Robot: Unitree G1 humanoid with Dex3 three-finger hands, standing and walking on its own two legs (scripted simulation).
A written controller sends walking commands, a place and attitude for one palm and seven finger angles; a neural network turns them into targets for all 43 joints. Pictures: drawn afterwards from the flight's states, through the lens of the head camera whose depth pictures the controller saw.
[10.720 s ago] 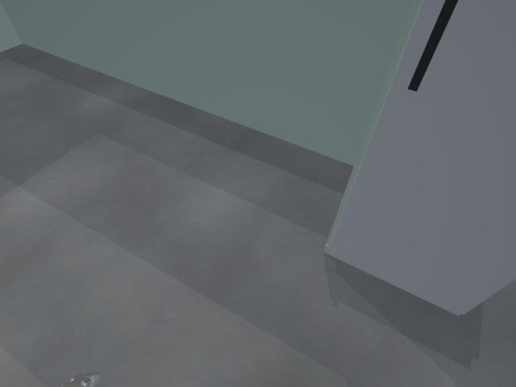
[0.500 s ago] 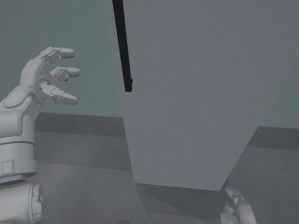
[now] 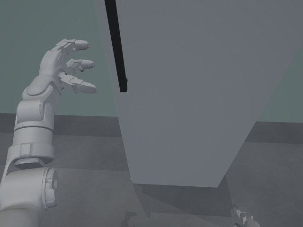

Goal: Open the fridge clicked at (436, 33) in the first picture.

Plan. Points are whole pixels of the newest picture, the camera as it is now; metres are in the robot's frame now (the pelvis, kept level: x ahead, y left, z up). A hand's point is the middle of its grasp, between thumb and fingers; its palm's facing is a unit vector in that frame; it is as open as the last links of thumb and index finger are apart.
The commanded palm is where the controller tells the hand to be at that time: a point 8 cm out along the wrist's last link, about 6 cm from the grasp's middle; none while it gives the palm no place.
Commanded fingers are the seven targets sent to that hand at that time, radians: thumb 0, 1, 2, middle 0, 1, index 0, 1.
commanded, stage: move the hooked fingers beside the handle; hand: left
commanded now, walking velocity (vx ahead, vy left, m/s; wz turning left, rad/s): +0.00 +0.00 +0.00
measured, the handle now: (118, 45) +0.50 +0.12 +0.26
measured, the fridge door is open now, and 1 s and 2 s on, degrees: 0 0 0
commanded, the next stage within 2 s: feel for the door with the fingertips in 1.00 s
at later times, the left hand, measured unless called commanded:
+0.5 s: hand (92, 65) +0.44 +0.18 +0.23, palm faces +0.03 -1.00 +0.00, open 14.0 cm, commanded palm +0.41 +0.23 +0.23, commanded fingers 0.00 -0.50 0.30 -0.30 -1.20 -0.30 -1.20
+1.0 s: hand (89, 65) +0.43 +0.18 +0.24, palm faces +0.03 -1.00 +0.00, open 14.0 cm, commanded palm +0.41 +0.23 +0.23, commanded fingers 0.00 -0.50 0.30 -0.30 -1.20 -0.30 -1.20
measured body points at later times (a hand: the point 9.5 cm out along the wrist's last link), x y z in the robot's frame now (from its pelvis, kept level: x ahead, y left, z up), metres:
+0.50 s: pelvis +0.01 +0.00 +0.00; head +0.00 -0.02 +0.45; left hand +0.44 +0.23 +0.23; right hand +0.11 -0.27 -0.11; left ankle +0.03 +0.13 -0.74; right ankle -0.04 -0.12 -0.74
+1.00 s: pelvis +0.00 +0.00 +0.00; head -0.01 -0.02 +0.45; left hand +0.42 +0.24 +0.24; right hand +0.15 -0.25 -0.10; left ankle +0.03 +0.13 -0.74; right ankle -0.04 -0.12 -0.74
